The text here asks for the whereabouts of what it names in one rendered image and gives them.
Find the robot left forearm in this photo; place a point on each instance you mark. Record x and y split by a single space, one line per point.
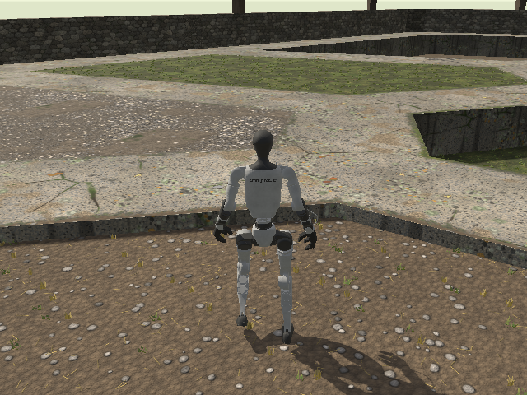
222 217

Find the right robot upper arm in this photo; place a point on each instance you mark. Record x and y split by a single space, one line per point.
289 174

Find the robot right forearm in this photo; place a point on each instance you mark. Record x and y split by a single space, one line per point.
305 219

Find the left robot upper arm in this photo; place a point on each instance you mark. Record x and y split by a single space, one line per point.
232 187

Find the robot head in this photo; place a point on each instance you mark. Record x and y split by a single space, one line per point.
263 142

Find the right robot hand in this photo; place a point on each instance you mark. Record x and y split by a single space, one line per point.
310 237

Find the left robot hand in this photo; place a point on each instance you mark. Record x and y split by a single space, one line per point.
224 231

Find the robot right shin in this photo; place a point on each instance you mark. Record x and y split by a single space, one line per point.
286 304

